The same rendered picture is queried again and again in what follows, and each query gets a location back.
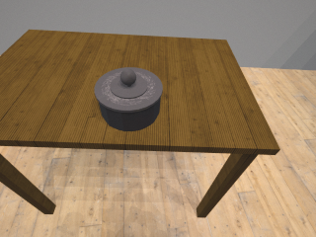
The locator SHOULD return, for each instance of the knob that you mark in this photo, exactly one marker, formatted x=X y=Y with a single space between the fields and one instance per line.
x=128 y=77

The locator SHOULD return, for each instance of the lid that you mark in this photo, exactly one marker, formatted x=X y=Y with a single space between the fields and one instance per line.
x=145 y=92

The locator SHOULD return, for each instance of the pot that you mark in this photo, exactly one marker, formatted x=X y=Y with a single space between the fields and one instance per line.
x=131 y=121

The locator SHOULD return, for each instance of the table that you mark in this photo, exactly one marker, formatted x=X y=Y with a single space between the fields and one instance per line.
x=47 y=99

